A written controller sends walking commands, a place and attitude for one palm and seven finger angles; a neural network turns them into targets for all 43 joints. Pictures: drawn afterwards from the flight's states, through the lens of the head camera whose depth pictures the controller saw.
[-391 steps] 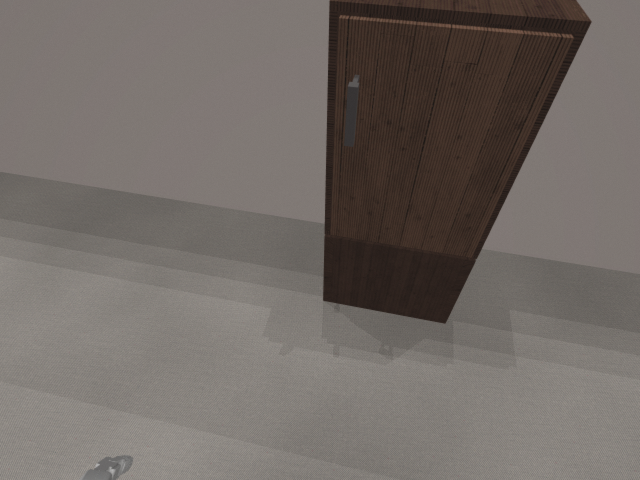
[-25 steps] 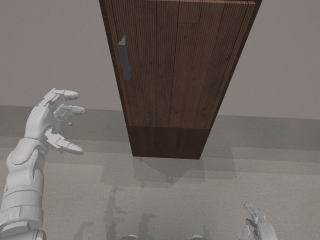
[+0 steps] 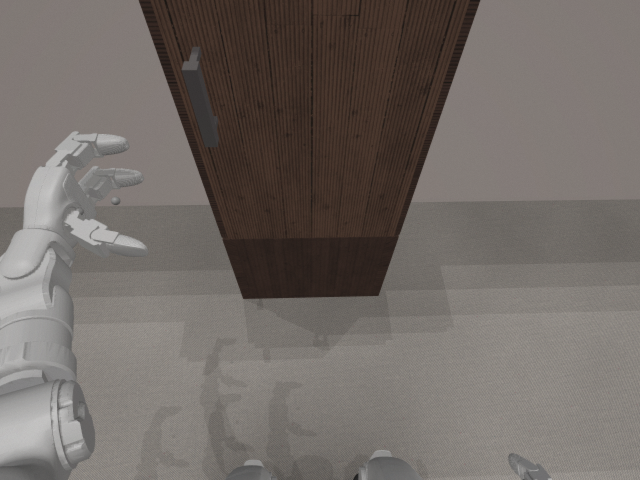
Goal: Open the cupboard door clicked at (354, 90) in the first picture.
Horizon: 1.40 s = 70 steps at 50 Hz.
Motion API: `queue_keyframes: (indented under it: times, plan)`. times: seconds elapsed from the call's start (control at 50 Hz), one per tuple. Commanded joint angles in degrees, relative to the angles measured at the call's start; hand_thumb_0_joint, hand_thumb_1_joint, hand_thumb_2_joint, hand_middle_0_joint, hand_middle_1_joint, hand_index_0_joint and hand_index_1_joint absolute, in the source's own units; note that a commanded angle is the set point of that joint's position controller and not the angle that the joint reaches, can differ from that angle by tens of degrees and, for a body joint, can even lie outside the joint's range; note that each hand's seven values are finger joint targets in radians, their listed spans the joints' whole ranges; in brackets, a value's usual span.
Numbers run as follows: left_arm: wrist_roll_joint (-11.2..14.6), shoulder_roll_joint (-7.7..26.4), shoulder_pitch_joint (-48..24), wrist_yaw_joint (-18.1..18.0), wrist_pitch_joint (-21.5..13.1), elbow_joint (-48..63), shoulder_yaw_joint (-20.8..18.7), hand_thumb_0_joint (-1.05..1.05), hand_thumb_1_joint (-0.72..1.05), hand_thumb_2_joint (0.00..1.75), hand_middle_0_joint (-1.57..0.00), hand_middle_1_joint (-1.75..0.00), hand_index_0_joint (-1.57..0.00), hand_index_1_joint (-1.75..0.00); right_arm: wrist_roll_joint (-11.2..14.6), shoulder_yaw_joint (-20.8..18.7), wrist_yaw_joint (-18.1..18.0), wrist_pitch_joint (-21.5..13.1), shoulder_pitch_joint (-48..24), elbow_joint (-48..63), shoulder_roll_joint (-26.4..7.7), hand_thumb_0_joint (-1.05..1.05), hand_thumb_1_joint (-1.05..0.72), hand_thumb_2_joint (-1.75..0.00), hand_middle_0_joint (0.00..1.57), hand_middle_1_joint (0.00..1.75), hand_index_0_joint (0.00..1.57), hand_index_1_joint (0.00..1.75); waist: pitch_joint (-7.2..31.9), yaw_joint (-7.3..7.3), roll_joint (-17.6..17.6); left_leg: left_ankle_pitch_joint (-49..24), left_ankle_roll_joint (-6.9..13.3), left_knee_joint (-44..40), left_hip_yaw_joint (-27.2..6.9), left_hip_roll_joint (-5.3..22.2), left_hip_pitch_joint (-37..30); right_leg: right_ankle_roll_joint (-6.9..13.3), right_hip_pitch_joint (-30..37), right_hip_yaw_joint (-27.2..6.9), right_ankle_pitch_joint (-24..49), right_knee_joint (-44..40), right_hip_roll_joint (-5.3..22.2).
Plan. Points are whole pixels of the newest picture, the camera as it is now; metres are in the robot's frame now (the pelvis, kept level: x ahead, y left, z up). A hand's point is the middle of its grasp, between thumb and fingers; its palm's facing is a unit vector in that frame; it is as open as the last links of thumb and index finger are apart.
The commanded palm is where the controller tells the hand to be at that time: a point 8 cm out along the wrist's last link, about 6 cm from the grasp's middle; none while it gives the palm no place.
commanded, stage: move the hooked fingers beside the handle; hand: left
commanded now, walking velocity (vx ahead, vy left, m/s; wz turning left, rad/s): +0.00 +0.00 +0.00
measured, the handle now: (204, 99) +0.62 +0.18 +0.09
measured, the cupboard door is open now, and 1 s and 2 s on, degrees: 0 0 0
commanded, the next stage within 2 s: slide the fingers in behind the handle in 1.80 s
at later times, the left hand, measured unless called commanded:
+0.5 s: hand (129, 163) +0.49 +0.25 +0.09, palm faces -0.02 -1.00 -0.03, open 14.0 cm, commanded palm +0.48 +0.30 +0.09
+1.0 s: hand (149, 127) +0.56 +0.24 +0.09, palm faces -0.02 -1.00 -0.02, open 14.0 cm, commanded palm +0.53 +0.29 +0.08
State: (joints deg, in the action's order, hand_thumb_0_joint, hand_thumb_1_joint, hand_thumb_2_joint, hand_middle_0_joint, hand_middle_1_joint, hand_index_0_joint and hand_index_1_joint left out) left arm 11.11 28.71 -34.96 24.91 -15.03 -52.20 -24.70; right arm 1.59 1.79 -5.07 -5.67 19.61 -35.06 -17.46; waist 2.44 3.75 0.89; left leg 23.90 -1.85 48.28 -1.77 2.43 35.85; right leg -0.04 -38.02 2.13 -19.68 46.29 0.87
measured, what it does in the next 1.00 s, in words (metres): stands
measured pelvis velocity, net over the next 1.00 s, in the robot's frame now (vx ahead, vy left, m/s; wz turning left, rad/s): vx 0.01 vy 0.03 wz -0.06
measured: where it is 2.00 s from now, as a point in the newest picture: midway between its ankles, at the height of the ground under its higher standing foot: outside the picture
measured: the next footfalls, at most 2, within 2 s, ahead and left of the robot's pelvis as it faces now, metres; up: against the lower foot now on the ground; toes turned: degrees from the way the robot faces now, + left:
none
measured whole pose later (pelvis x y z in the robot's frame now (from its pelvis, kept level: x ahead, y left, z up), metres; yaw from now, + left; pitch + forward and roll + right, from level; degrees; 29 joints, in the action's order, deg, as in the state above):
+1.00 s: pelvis +0.01 +0.03 -0.02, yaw -3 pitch +22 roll -3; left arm 2.3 41.4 -58.6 21.1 -16.2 -71.4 -29.4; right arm -1.8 3.1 -0.7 4.9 28.2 -33.8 -15.9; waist 4.6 12.3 1.6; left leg 26.8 0.1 54.4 -0.4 3.7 49.9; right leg -2.0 -50.7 0.5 -19.1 47.5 -0.5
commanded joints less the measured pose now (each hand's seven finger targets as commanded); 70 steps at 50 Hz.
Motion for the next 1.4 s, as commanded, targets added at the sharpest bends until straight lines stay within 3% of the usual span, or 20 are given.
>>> queue_keyframes:
  times: [0.0,0.06,0.14,0.18,0.22,0.32,0.36,0.48,0.58,0.64,0.78,0.8,0.9,0.96,1.02,1.06,1.1,1.22,1.34,1.38]
  plan:
    - [1.94,18.25,-22.67,-0.26,-5.16,9.55,-4.68,0.00,-0.50,0.30,-0.30,-1.20,-0.30,-1.20,-0.37,-3.12,0.06,-1.27,5.03,5.21,-7.91,0.00,-0.90,-0.90,0.20,0.30,0.20,0.30,24.99,0.02,2.41,-17.25,2.92,-4.74,2.16,-2.50,-5.00,0.92,16.27,-2.15,19.46,-3.43,-1.58]
    - [1.56,20.43,-24.02,-0.58,-4.47,3.73,-6.33,0.00,-0.50,0.30,-0.30,-1.20,-0.30,-1.20,-0.31,-2.95,0.22,-0.02,5.66,5.32,-8.41,0.00,-0.90,-0.90,0.20,0.30,0.20,0.30,22.66,0.31,-1.00,-15.85,3.18,-4.72,2.24,-2.51,-1.18,0.79,16.65,-2.41,19.30,-3.19,-1.57]
    - [-1.24,23.41,-27.31,-0.95,-4.87,3.30,-6.53,0.00,-0.50,0.30,-0.30,-1.20,-0.30,-1.20,-0.55,-3.08,0.78,1.48,6.62,5.98,-8.36,0.00,-0.90,-0.90,0.20,0.30,0.20,0.30,22.95,0.51,3.10,-16.21,3.28,-4.22,2.82,-2.47,-0.65,0.73,15.01,-2.60,19.86,-2.63,-1.51]
    - [-1.41,24.69,-28.94,-1.00,-6.30,5.50,-7.41,0.00,-0.50,0.30,-0.30,-1.20,-0.30,-1.20,-0.79,-3.37,0.99,2.05,7.42,6.13,-8.32,0.00,-0.90,-0.90,0.20,0.30,0.20,0.30,26.50,0.65,3.90,-18.95,3.39,-3.51,2.71,-2.23,-2.27,0.81,15.62,-2.61,22.15,-1.81,-1.89]
    - [-0.84,21.70,-30.29,-0.60,-7.58,6.64,-5.37,0.00,-0.50,0.30,-0.30,-1.20,-0.30,-1.20,-0.79,-3.42,1.18,2.41,7.42,6.31,-8.09,0.00,-0.90,-0.90,0.20,0.30,0.20,0.30,27.46,1.16,5.21,-19.41,3.16,-3.41,2.42,-2.07,-4.17,1.03,14.29,-2.12,21.58,-1.68,-2.23]
    - [-0.70,20.76,-36.58,0.32,-5.59,-3.88,-3.25,0.00,-0.50,0.30,-0.30,-1.20,-0.30,-1.20,-0.60,-3.07,0.69,3.34,8.86,3.92,-9.16,0.00,-0.90,-0.90,0.20,0.30,0.20,0.30,19.87,4.97,0.67,-11.26,3.30,-3.73,1.36,-1.65,0.18,0.53,7.79,-1.47,12.94,-3.50,-2.31]
    - [-2.54,22.13,-41.20,-0.15,-4.76,-4.96,-2.38,0.00,-0.50,0.30,-0.30,-1.20,-0.30,-1.20,-0.88,-2.74,0.49,3.46,9.22,3.53,-9.25,0.00,-0.90,-0.90,0.20,0.30,0.20,0.30,18.76,5.68,4.40,-9.20,3.43,-3.42,1.06,-1.93,0.97,0.80,5.42,-1.63,10.00,-3.41,-2.09]
    - [-3.96,26.10,-47.49,-2.46,-7.17,-3.61,-4.60,0.00,-0.50,0.30,-0.30,-1.20,-0.30,-1.20,-1.98,-2.72,1.11,3.80,12.24,2.70,-9.37,0.00,-0.90,-0.90,0.20,0.30,0.20,0.30,30.56,6.21,7.96,-17.23,2.77,-0.81,-0.39,-1.42,-4.24,0.97,4.20,-0.78,13.94,-0.63,-2.67]
    - [-5.64,27.51,-47.73,-3.24,-5.94,-8.04,-5.24,0.00,-0.50,0.30,-0.30,-1.20,-0.30,-1.20,-2.59,-2.51,1.91,5.01,13.90,2.53,-9.74,0.00,-0.90,-0.90,0.20,0.30,0.20,0.30,29.58,6.57,9.61,-19.70,2.58,-0.41,-0.60,-1.00,-4.04,1.02,2.25,-0.10,14.59,-0.35,-2.83]
    - [-7.56,28.12,-47.79,-3.97,-3.82,-11.66,-4.22,0.00,-0.50,0.30,-0.30,-1.20,-0.30,-1.20,-2.71,-2.14,2.22,6.14,14.69,2.90,-9.87,0.00,-0.90,-0.90,0.20,0.30,0.20,0.30,24.88,7.53,7.80,-16.84,3.10,-0.68,-0.21,-0.83,0.05,0.82,1.22,-0.11,13.20,-1.03,-2.84]
    - [-7.44,31.15,-54.32,-5.02,-6.60,-6.51,-6.81,0.00,-0.50,0.30,-0.30,-1.20,-0.30,-1.20,-3.69,-2.60,2.74,7.79,17.29,2.75,-10.22,0.00,-0.90,-0.90,0.20,0.30,0.20,0.30,32.69,8.46,11.59,-25.17,2.21,0.96,-1.20,-0.08,-6.69,1.12,0.20,0.33,17.01,-0.11,-3.56]
    - [-7.55,28.92,-53.84,-4.87,-6.24,-8.57,-5.27,0.00,-0.50,0.30,-0.30,-1.20,-0.30,-1.20,-3.72,-2.52,2.94,7.97,17.51,2.52,-10.02,0.00,-0.90,-0.90,0.20,0.30,0.20,0.30,31.57,9.07,10.92,-24.11,2.42,1.12,-0.94,-0.15,-5.95,1.02,-0.39,0.36,16.50,-0.40,-3.67]
    - [-8.06,28.43,-43.81,-4.01,-4.44,-8.76,-6.16,0.00,-0.50,0.30,-0.30,-1.20,-0.30,-1.20,-3.83,-2.78,3.61,9.55,18.57,3.59,-9.83,0.00,-0.90,-0.90,0.20,0.30,0.20,0.30,33.04,6.19,12.26,-31.23,1.94,0.89,-0.58,0.31,-7.87,1.37,1.19,1.03,20.23,0.02,-3.83]
    - [-6.81,26.89,-43.13,-3.56,-3.70,-7.91,-5.71,0.00,-0.50,0.30,-0.30,-1.20,-0.30,-1.20,-3.62,-2.84,3.79,10.31,18.27,4.25,-9.68,0.00,-0.90,-0.90,0.20,0.30,0.20,0.30,29.05,6.80,9.62,-28.85,2.57,0.44,-0.02,0.20,-5.16,1.38,2.06,0.93,20.90,-0.66,-4.11]
    - [-6.00,29.61,-44.96,-4.07,-4.60,-4.11,-8.24,0.00,-0.50,0.30,-0.30,-1.20,-0.30,-1.20,-3.44,-3.23,3.70,10.65,17.89,4.59,-9.74,0.00,-0.90,-0.90,0.20,0.30,0.20,0.30,30.60,6.76,7.59,-26.66,3.05,0.46,0.69,-0.10,-3.14,1.08,5.64,0.14,23.03,-0.72,-4.08]
    - [-6.01,30.52,-45.12,-4.62,-6.50,0.33,-9.15,0.00,-0.50,0.30,-0.30,-1.20,-0.30,-1.20,-3.45,-3.36,3.73,10.59,17.63,5.10,-9.51,0.00,-0.90,-0.90,0.20,0.30,0.20,0.30,32.86,5.73,11.63,-29.75,2.78,0.91,0.57,-0.13,-6.04,1.52,5.56,-0.04,24.42,0.01,-4.20]
    - [-6.36,29.78,-45.16,-5.23,-7.65,2.01,-8.60,0.00,-0.50,0.30,-0.30,-1.20,-0.30,-1.20,-3.50,-3.46,3.99,10.62,17.38,4.49,-9.09,0.00,-0.90,-0.90,0.20,0.30,0.20,0.30,33.97,5.71,14.25,-33.12,2.19,1.30,0.12,0.14,-9.39,1.42,4.19,0.18,24.49,0.09,-4.21]
    - [-5.25,20.95,-43.24,-3.98,-4.86,-4.01,-2.57,0.00,-0.50,0.30,-0.30,-1.20,-0.30,-1.20,-2.99,-3.59,3.91,10.61,16.45,3.14,-8.68,0.00,-0.90,-0.90,0.20,0.30,0.20,0.30,28.10,7.91,10.63,-30.19,2.48,0.95,0.12,0.07,-8.17,0.88,1.95,0.81,22.50,-1.27,-4.17]
    - [-6.08,21.62,-46.09,-4.87,-4.12,-6.51,-1.94,0.00,-0.50,0.30,-0.30,-1.20,-0.30,-1.20,-3.08,-3.10,3.37,10.11,15.78,3.49,-8.72,0.00,-0.90,-0.90,0.20,0.30,0.20,0.30,25.32,8.62,6.60,-23.42,3.07,0.71,0.09,-0.58,-3.09,0.78,2.08,0.45,20.00,-1.08,-3.72]
    - [-6.15,24.61,-49.49,-5.86,-5.89,-4.17,-4.17,0.00,-0.50,0.30,-0.30,-1.20,-0.30,-1.20,-3.37,-3.03,3.22,9.80,15.69,3.34,-8.83,0.00,-0.90,-0.90,0.20,0.30,0.20,0.30,28.87,8.37,8.92,-24.53,2.93,1.41,0.03,-0.67,-4.14,0.94,2.94,-0.01,21.18,-0.28,-3.59]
